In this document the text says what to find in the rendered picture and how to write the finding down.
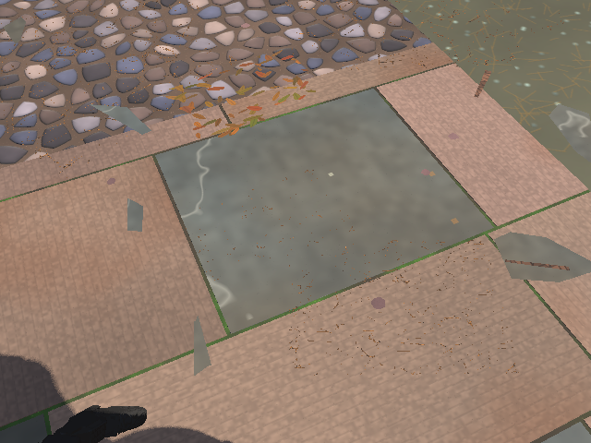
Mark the robot left hand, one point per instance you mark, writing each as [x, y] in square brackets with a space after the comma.
[94, 424]

